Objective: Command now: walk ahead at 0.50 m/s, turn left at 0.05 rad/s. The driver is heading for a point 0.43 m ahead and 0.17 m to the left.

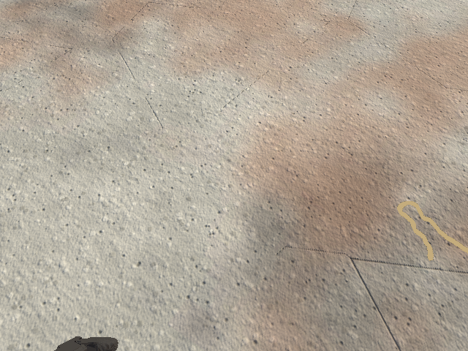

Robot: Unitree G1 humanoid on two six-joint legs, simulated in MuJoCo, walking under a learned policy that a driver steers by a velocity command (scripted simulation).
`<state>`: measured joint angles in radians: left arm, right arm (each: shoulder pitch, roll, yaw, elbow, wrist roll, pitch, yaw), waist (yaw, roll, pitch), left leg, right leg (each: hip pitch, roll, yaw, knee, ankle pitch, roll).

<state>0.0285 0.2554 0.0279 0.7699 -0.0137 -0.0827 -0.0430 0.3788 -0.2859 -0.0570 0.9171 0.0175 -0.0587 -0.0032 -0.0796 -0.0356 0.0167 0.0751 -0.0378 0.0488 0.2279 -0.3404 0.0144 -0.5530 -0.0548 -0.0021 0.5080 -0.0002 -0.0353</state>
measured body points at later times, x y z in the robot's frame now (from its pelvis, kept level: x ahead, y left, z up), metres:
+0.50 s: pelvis +0.28 -0.01 +0.00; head +0.30 +0.01 +0.45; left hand +0.24 +0.27 -0.14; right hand +0.50 -0.21 -0.10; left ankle +0.42 +0.16 -0.70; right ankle +0.16 -0.12 -0.73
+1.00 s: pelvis +0.45 +0.05 +0.00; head +0.46 +0.06 +0.45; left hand +0.47 +0.34 -0.12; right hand +0.65 -0.15 -0.12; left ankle +0.43 +0.14 -0.73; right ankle +0.54 -0.08 -0.73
